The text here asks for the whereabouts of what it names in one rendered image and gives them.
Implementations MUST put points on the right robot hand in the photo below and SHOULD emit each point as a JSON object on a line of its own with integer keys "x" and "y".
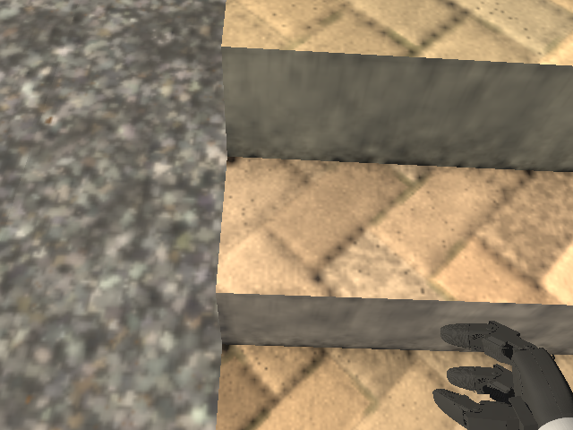
{"x": 533, "y": 394}

